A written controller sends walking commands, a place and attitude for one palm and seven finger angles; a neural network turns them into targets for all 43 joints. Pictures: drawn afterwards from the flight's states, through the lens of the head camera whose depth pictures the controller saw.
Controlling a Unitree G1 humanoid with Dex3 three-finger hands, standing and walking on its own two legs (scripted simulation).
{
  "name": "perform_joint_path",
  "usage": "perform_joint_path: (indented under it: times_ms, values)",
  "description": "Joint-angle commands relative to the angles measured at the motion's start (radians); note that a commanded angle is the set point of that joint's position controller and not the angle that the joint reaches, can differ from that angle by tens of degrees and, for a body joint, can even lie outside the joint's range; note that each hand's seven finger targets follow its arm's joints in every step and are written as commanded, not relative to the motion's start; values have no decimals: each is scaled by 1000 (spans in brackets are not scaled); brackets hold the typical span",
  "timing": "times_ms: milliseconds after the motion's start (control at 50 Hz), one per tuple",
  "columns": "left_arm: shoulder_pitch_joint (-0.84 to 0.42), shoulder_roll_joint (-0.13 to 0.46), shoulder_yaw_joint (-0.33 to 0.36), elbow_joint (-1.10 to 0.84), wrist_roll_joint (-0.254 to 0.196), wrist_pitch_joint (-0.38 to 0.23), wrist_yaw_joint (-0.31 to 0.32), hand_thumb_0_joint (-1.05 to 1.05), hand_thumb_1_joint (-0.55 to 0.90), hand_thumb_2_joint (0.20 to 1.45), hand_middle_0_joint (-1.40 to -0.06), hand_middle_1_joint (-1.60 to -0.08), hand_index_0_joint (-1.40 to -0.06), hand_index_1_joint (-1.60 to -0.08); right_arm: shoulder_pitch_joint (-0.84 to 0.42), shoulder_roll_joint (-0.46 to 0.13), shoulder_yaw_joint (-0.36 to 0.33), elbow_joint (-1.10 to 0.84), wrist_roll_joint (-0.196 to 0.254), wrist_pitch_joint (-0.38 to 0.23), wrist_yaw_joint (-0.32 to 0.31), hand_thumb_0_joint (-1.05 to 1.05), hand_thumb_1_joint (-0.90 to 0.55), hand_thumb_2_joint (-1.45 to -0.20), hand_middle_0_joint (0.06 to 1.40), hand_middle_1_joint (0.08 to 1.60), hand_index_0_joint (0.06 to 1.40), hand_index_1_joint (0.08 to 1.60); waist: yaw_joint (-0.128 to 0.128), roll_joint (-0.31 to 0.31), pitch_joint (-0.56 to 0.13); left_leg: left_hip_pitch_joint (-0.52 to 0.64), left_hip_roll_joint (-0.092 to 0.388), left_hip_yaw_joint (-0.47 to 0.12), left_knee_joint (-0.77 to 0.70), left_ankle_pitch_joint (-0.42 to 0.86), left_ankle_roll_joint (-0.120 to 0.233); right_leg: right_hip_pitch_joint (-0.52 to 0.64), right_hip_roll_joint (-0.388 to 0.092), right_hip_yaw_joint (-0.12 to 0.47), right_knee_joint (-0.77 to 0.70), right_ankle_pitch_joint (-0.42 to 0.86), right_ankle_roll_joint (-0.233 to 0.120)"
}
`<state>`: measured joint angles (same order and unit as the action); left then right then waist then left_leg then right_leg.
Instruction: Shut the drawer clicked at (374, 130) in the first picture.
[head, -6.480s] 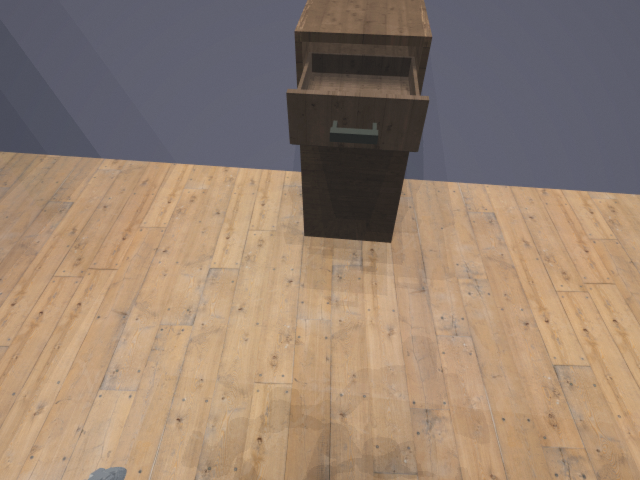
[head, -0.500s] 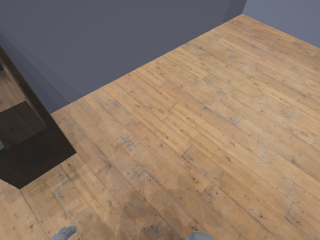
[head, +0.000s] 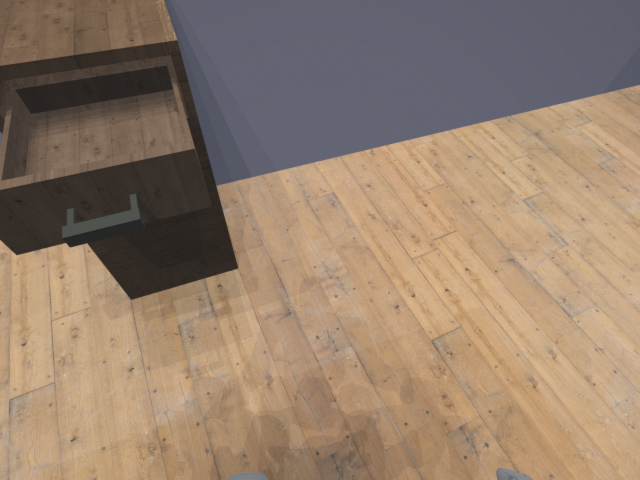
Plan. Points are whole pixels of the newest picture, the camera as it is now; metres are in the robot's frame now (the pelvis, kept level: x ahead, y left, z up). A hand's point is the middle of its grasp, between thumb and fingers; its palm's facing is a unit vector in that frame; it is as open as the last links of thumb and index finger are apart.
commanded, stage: turn to face it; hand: left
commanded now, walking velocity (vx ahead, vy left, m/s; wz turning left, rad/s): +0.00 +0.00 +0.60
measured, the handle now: (104, 217) +0.47 +0.38 -0.02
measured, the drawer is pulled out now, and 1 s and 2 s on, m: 0.29 0.29 0.29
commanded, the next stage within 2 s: take the last steps up to it in 0.64 s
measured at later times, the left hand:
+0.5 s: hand out of the picture +0.07 +0.20 -0.13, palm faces +0.26 -0.92 -0.30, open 7.4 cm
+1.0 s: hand out of the picture -0.13 +0.18 -0.17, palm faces +0.45 -0.87 -0.19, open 7.4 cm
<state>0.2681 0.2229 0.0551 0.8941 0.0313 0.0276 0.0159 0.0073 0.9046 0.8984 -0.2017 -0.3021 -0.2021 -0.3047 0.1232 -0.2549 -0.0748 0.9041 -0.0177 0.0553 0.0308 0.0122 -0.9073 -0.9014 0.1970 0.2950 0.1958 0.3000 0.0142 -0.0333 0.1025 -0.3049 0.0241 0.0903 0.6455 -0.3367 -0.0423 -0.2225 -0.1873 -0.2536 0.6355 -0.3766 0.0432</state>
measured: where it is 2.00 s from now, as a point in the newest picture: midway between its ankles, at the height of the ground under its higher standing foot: (293, 450)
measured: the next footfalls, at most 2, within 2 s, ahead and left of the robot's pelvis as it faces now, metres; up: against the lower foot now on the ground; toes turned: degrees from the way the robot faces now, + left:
left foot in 0.02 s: +0.05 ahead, +0.12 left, +0.00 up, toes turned +6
right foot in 0.44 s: +0.08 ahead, -0.12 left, +0.00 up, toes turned +11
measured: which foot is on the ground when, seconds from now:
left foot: up 0.00-0.00, down 0.02-0.44, up 0.46-0.86, down 0.88-1.00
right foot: down 0.00-0.02, up 0.04-0.42, down 0.44-0.88, up 0.90-1.00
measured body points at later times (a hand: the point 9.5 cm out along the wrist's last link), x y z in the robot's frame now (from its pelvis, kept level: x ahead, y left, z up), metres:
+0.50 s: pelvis +0.00 -0.03 +0.00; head +0.03 -0.05 +0.45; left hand +0.05 +0.25 -0.11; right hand +0.13 -0.26 -0.16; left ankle -0.01 +0.11 -0.70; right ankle +0.04 -0.12 -0.73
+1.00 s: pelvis -0.02 +0.01 +0.01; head -0.04 +0.04 +0.46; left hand -0.15 +0.23 -0.15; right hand +0.13 -0.18 -0.12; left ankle -0.08 +0.09 -0.73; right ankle +0.04 -0.11 -0.67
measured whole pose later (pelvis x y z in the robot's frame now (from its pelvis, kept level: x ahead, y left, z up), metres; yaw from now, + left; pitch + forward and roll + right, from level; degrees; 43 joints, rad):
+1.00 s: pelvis -0.02 +0.01 +0.01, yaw +24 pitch -2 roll -1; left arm 0.36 0.23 0.06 1.06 0.04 0.05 0.00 0.01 0.91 0.90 -0.20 -0.30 -0.20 -0.30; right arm 0.24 -0.16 -0.03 0.99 -0.03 -0.02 -0.01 0.01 -0.91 -0.90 0.20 0.30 0.20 0.30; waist 0.02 -0.04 0.02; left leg -0.15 0.01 0.04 0.49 -0.31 0.04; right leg -0.42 -0.08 -0.08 0.97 -0.41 0.01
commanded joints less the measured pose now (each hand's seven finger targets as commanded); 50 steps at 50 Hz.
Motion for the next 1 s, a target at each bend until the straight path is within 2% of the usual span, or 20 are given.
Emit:
perform_joint_path:
  times_ms: [0, 40, 80, 120, 260, 380, 400, 420, 440, 460, 500, 540, 740, 780, 820, 840, 860, 880, 920, 980]
  values:
    - [-59, 107, 30, -139, -14, -7, 1, 0, 900, 900, -200, -300, -200, -300, 218, -294, -65, -43, 6, -39, -14, 0, -900, -900, 200, 300, 200, 300, -112, 334, -233, 378, 404, -491, -259, 809, 247, -376, 47, 114, 452, -318, 50]
    - [-119, 112, 38, -123, -16, 3, 12, 0, 900, 900, -200, -300, -200, -300, 189, -247, -55, -35, 1, -43, -39, 0, -900, -900, 200, 300, 200, 300, -100, 275, -197, 281, 337, -448, -261, 641, 255, -411, 43, 237, 564, -215, 41]
    - [-89, 124, 44, -85, -15, 3, 0, 0, 900, 900, -200, -300, -200, -300, 63, -179, -32, -66, -3, -45, -42, 0, -900, -900, 200, 300, 200, 300, -39, 218, -122, 159, 229, -334, -285, 542, 204, -356, 50, 249, 560, -67, 42]
    - [-40, 121, 44, -63, -14, 3, -5, 0, 900, 900, -200, -300, -200, -300, 28, -166, -27, -79, -1, -50, -40, 0, -900, -900, 200, 300, 200, 300, -17, 204, -145, 148, 188, -285, -291, 520, 190, -308, 66, 239, 512, -22, 48]
    - [-105, 99, 31, -97, -20, 0, 4, 0, 900, 900, -200, -300, -200, -300, 88, -173, -38, -60, -5, -39, -38, 0, -900, -900, 200, 300, 200, 300, -46, 185, -140, 173, 190, -391, -281, 493, 224, -256, 121, 241, 275, -63, 49]
    - [16, 97, 31, -73, -26, -20, 13, 0, 900, 900, -200, -300, -200, -300, 39, -152, -40, -75, -1, -26, -36, 0, -900, -900, 200, 300, 200, 300, 16, 164, -147, -16, 128, -425, -181, 400, 173, 62, 167, 218, -125, 126, 23]
    - [47, 141, 38, -68, -19, -34, 18, 0, 900, 900, -200, -300, -200, -300, 49, -114, -36, -75, 7, -30, -31, 0, -900, -900, 200, 300, 200, 300, 31, 60, -161, -103, 69, -381, -84, 282, 118, 188, 95, 290, -274, 193, 9]
    - [65, 235, 57, -72, -1, -46, 26, 0, 900, 900, -200, -300, -200, -300, 82, -36, -23, -92, 15, -33, -26, 0, -900, -900, 200, 300, 200, 300, 28, -230, -176, -278, -92, -187, 151, -89, 27, 283, -192, 586, -356, 297, -90]
    - [60, 260, 50, -86, -7, -36, 20, 0, 900, 900, -200, -300, -200, -300, 69, -70, -34, -102, 2, -28, -29, 0, -900, -900, 200, 300, 200, 300, 32, -200, -162, -256, -87, -183, 348, -273, 17, 134, -307, 615, -352, 358, -186]
    - [15, 221, 53, -93, -11, -39, 23, 0, 900, 900, -200, -300, -200, -300, 58, -79, -39, -85, -3, -14, -28, 0, -900, -900, 200, 300, 200, 300, 17, -210, -142, -242, -60, -216, 470, -235, 22, 46, -257, 603, -370, 290, -197]
    - [-81, 156, 35, -103, -13, -37, 23, 0, 900, 900, -200, -300, -200, -300, 84, -80, -39, -41, -3, -5, -17, 0, -900, -900, 200, 300, 200, 300, -31, -120, -71, -248, -22, -183, 574, -99, 9, -4, -157, 435, -356, 263, -171]
    - [-70, 129, 25, -96, -11, -44, 21, 0, 900, 900, -200, -300, -200, -300, 99, -60, -30, -17, -4, -4, -12, 0, -900, -900, 200, 300, 200, 300, -30, -148, -63, -233, -17, -148, 581, -33, -7, 2, -105, 331, -338, 336, -151]
    - [99, 173, 38, 19, 5, -38, 18, 0, 900, 900, -200, -300, -200, -300, -6, -8, 8, -4, 11, -20, -22, 0, -900, -900, 200, 300, 200, 300, 52, -178, -122, -84, -27, -44, 140, -149, -4, 142, -137, 312, -296, 496, -194]
    - [89, 170, 37, 43, 1, -38, 16, 0, 900, 900, -200, -300, -200, -300, 48, 0, 15, 15, 7, -34, -24, 0, -900, -900, 200, 300, 200, 300, 32, -182, -146, 1, -29, -22, 11, -98, 8, 122, -129, 304, -296, 335, -173]
    - [53, 153, 30, 55, -8, -30, 8, 0, 900, 900, -200, -300, -200, -300, 143, -8, 17, 54, 3, -51, -27, 0, -900, -900, 200, 300, 200, 300, -19, -142, -120, 216, -34, 4, -204, 9, 33, -65, -80, 256, -273, -31, -115]
    - [45, 107, 21, 44, -15, -25, 1, 0, 900, 900, -200, -300, -200, -300, 201, -63, 5, 70, -2, -63, -32, 0, -900, -900, 200, 300, 200, 300, -48, 38, -112, 338, 64, -138, -301, -71, 67, -230, -17, 206, -148, -180, -69]
    - [18, 40, 6, 14, -15, -22, -9, 0, 900, 900, -200, -300, -200, -300, 274, -160, -16, 83, -15, -64, -38, 0, -900, -900, 200, 300, 200, 300, -89, 341, -64, 345, 296, -464, -443, -281, 160, -411, 116, 84, 115, -214, -12]
    - [-54, 54, 2, -16, -5, -28, -11, 0, 900, 900, -200, -300, -200, -300, 301, -187, -18, 83, -14, -61, -43, 0, -900, -900, 200, 300, 200, 300, -111, 324, -2, 257, 375, -602, -516, -327, 234, -472, 116, 156, 260, -197, -27]
    - [-67, 73, 8, 16, 3, -29, -18, 0, 900, 900, -200, -300, -200, -300, 244, -120, 0, 83, -11, -71, -55, 0, -900, -900, 200, 300, 200, 300, -77, 257, 53, 169, 319, -522, -538, -357, 235, -482, 90, 230, 414, -80, -40]
    - [24, 45, 4, 91, -1, -35, -35, 0, 900, 900, -200, -300, -200, -300, 199, -56, 21, 79, -1, -98, -59, 0, -900, -900, 200, 300, 200, 300, -20, 188, 56, 139, 207, -301, -522, -70, 187, -404, 91, 219, 444, 98, -25]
